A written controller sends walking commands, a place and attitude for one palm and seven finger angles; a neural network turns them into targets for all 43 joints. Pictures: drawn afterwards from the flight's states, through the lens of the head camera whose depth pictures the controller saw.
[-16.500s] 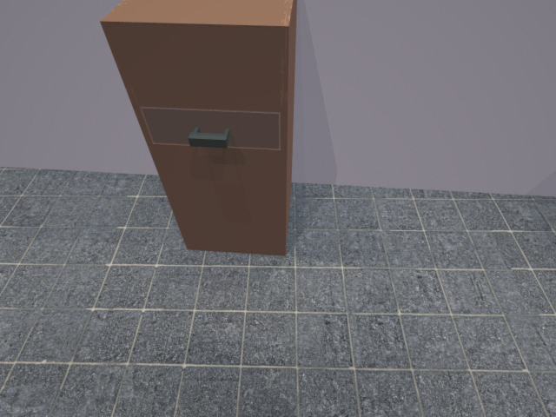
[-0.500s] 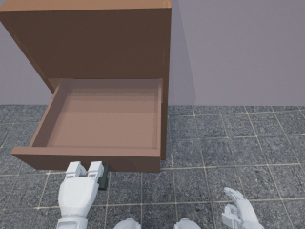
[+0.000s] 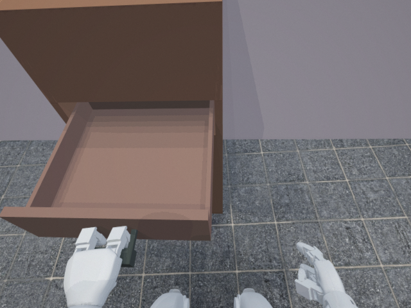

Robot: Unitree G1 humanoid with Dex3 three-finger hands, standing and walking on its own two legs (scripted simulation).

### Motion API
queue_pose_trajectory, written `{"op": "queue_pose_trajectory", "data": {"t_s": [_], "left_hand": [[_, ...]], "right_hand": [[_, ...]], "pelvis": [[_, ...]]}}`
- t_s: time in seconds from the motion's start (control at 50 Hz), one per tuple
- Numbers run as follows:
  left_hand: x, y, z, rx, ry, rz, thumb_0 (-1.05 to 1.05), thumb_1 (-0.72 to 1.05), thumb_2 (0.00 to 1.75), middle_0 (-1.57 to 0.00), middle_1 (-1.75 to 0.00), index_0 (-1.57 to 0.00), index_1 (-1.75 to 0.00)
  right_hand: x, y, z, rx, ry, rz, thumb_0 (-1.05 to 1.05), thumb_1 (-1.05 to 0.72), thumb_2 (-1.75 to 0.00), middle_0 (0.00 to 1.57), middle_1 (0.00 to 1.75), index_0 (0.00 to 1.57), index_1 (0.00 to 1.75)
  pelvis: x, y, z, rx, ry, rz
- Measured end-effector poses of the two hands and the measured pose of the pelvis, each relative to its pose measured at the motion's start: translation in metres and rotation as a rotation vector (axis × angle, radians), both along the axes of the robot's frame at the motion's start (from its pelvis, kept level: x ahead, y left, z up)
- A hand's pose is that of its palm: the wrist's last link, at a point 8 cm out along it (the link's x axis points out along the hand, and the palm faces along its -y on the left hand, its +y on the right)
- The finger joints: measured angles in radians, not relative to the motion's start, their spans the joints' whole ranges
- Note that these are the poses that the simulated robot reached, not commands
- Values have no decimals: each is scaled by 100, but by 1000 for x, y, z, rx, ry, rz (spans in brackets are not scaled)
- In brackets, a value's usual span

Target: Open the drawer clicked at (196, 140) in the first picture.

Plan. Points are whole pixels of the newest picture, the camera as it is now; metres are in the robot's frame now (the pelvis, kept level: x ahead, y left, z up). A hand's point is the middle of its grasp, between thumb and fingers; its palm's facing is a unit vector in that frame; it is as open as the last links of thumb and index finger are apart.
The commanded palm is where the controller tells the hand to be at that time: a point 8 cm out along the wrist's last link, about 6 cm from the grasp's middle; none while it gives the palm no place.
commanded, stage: open the thumb to release the handle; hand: left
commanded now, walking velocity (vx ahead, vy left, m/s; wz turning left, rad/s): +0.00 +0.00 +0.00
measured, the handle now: (108, 245) +0.24 +0.21 -0.02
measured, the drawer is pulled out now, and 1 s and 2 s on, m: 0.30 0.30 0.30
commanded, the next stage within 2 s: lift the hand off the handle in 0.56 s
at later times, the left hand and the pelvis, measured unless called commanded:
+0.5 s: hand (108, 275) +0.19 +0.20 -0.03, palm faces -0.02 -0.06 -1.00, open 11.0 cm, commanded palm +0.17 +0.21 +0.01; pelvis -0.01 -0.01 +0.00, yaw +2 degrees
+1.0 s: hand (109, 274) +0.20 +0.20 -0.03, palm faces +0.00 -0.06 -1.00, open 13.8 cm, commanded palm +0.18 +0.20 +0.02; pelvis -0.03 -0.01 +0.01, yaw +2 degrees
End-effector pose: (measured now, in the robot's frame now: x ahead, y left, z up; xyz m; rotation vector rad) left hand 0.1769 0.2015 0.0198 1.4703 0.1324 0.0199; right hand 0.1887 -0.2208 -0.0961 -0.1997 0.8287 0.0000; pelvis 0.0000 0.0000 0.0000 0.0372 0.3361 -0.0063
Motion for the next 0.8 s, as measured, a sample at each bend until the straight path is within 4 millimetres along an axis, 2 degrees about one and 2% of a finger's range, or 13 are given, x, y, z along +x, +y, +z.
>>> {"op": "queue_pose_trajectory", "data": {"t_s": [0.08,0.18,0.26,0.42,0.58,0.68,0.8], "left_hand": [[0,0,0,3,-2,-8,6,64,71,-25,-133,-41,-134],[0,2,-3,41,-55,-31,3,62,75,-31,-133,-40,-134],[2,-1,-1,31,-62,7,2,55,74,-33,-131,-39,-132],[-2,-3,2,35,-42,37,1,18,59,-34,-126,-38,-127],[-4,-3,1,47,-54,30,0,-27,39,-35,-123,-34,-122],[-3,-4,1,45,-63,41,0,-41,33,-35,-124,-32,-121],[-3,-5,2,42,-56,52,0,-47,31,-35,-123,-32,-121]], "right_hand": [[-2,-6,-4,-14,16,-3,1,-90,-90,20,30,20,30],[-2,-11,-19,-47,60,2,1,-90,-90,20,30,20,30],[-3,-10,-23,-36,73,-7,1,-90,-90,20,30,20,30],[-4,-4,-12,-9,50,-9,1,-90,-90,20,30,20,30],[-5,-12,-7,-30,30,-16,1,-90,-90,20,30,20,30],[-9,-17,-7,-43,34,-30,1,-90,-90,20,30,20,30],[-17,-18,-6,-45,42,-41,1,-90,-90,20,30,20,30]], "pelvis": [[3,-1,-2,3,13,-2],[0,-2,-7,0,25,16],[-2,-3,-7,1,17,21],[-7,-9,2,6,-6,22],[-14,-12,3,3,-18,30],[-18,-13,3,3,-24,33],[-21,-12,5,2,-32,34]]}}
